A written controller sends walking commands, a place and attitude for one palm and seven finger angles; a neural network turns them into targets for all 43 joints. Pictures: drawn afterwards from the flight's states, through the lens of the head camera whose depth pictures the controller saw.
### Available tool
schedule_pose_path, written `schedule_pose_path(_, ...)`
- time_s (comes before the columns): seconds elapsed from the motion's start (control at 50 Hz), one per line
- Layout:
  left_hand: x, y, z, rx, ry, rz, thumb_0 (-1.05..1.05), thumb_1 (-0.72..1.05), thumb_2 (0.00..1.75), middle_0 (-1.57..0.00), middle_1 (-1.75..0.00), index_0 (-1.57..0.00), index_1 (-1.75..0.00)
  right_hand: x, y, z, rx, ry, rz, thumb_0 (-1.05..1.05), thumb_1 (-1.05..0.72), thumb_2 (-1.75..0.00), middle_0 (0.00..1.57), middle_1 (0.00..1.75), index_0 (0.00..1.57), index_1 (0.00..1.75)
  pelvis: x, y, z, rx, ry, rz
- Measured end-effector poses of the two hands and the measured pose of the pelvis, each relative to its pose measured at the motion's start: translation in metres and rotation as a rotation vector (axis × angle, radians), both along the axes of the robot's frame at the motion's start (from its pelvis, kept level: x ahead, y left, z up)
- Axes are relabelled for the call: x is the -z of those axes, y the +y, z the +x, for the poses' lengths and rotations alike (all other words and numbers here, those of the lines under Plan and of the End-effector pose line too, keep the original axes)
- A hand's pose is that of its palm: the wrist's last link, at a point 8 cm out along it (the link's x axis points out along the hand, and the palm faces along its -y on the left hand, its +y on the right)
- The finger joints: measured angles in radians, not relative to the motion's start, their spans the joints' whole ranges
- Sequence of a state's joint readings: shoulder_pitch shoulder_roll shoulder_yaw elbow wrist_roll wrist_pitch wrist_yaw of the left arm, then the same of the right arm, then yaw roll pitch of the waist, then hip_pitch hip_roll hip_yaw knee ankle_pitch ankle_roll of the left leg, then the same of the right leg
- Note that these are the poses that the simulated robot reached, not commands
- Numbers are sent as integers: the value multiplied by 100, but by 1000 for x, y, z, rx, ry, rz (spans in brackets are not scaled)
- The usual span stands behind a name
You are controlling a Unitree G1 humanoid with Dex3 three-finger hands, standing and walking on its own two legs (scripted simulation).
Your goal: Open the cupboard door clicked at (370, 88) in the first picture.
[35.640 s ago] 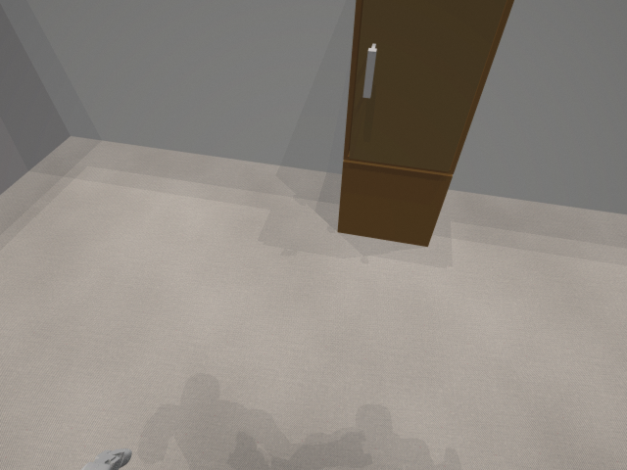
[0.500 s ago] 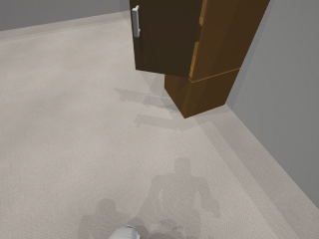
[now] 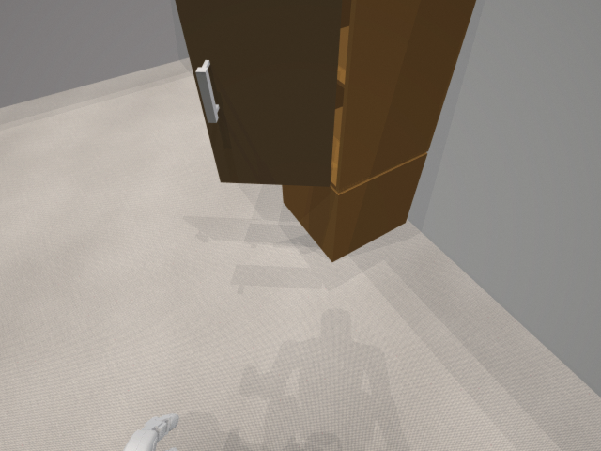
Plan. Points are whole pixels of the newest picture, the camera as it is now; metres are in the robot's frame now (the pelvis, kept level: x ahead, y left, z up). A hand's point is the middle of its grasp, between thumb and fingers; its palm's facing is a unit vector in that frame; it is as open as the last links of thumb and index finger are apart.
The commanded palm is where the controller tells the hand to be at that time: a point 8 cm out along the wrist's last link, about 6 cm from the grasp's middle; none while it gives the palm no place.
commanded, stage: take the last steps up to it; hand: left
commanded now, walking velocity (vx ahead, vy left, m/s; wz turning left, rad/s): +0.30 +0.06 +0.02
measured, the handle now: (209, 91) +0.90 +0.26 +0.00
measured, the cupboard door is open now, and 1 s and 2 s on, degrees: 54 54 54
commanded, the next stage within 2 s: come to a stop and stand still in 0.68 s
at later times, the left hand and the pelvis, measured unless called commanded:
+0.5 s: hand out of the picture +0.13 +0.25 -0.18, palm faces +0.08 -0.99 -0.15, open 7.3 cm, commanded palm none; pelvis +0.18 +0.08 +0.00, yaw -1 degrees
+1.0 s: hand (196, 285) +0.44 +0.23 -0.16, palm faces -0.06 -0.98 -0.18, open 7.4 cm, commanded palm none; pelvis +0.32 +0.07 +0.00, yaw -1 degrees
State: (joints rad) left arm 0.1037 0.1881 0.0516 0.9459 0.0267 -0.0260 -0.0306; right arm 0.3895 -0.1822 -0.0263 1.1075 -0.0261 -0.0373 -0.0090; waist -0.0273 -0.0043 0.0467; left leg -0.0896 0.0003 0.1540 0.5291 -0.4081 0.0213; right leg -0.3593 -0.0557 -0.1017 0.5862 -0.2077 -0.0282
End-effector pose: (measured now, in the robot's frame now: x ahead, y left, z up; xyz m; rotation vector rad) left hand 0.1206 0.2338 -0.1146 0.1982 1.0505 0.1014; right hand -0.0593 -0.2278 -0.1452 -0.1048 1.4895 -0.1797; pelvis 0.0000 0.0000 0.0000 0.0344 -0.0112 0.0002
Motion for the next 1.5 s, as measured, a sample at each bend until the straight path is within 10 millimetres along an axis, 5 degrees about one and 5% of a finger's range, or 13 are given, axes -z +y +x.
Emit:
schedule_pose_path(0.12, 2, -10, 5, -52, 66, -26, 0, 91, 90, -20, -30, -20, -30, -10, -5, 59, -10, 0, 0, 1, -91, -90, 20, 30, 20, 30, -11, -2, 40, -21, -2, -31)
schedule_pose_path(0.24, 4, 13, -20, -137, 213, -18, -2, 95, 90, -20, -30, -20, -30, -25, 5, 162, -66, -140, -11, 1, -91, -90, 20, 30, 19, 30, -20, 9, 84, -22, 15, -33)
schedule_pose_path(0.34, 16, 33, -38, -190, 356, -51, -1, 93, 90, -20, -30, -20, -30, -30, 31, 258, -135, -269, -18, 1, -91, -90, 20, 30, 19, 30, -15, 34, 125, -18, 10, -44)
schedule_pose_path(0.44, 37, 58, -29, -199, 471, -81, 0, 92, 90, -20, -30, -20, -30, -27, 62, 332, -170, -395, -60, 1, -91, -90, 20, 30, 20, 30, 2, 66, 166, -1, 4, -52)
schedule_pose_path(0.56, 29, 80, 58, -143, 372, -74, 0, 91, 90, -20, -30, -19, -30, -34, 85, 336, -118, -342, -71, 0, -92, -90, 20, 30, 20, 30, -10, 84, 202, 14, 11, -40)
schedule_pose_path(0.76, 9, 79, 225, -25, 137, -57, 0, 92, 90, -19, -30, -19, -30, -28, 87, 296, -15, -98, -58, 0, -93, -90, 20, 30, 20, 30, -18, 89, 263, 24, 10, -33)
schedule_pose_path(0.86, 10, 63, 288, 35, 79, -32, 0, 91, 90, -19, -30, -19, -30, -14, 92, 283, 51, 6, -14, 0, -92, -90, 20, 30, 20, 30, -8, 75, 296, 34, 3, -15)
schedule_pose_path(0.92, 12, 53, 306, 50, 76, -23, 0, 91, 90, -19, -30, -19, -30, -6, 92, 288, 89, 49, 6, 1, -91, -90, 20, 30, 20, 30, -4, 70, 310, 32, 8, -33)
schedule_pose_path(1.08, 22, 50, 302, -16, 127, -48, 0, 91, 90, -20, -30, -20, -30, -11, 90, 330, 62, 28, -11, 1, -91, -90, 20, 30, 20, 30, -6, 70, 319, 9, 30, -34)
schedule_pose_path(1.26, 32, 72, 247, -105, 246, -4, 0, 91, 90, -20, -30, -20, -30, -4, 71, 379, -26, -95, -59, 0, -91, -90, 20, 30, 20, 30, 2, 68, 315, 15, 17, -11)
schedule_pose_path(1.42, 18, 73, 188, -119, 314, 59, 0, 91, 90, -20, -30, -20, -30, -3, 63, 431, -56, -282, -21, 1, -91, -90, 20, 30, 20, 30, 1, 66, 304, 4, 3, -34)
schedule_pose_path(1.5, 11, 72, 173, -142, 322, 55, 0, 91, 90, -20, -30, -20, -30, -5, 69, 441, -89, -342, 4, 1, -91, -90, 20, 30, 20, 30, -3, 67, 301, 14, -21, -25)
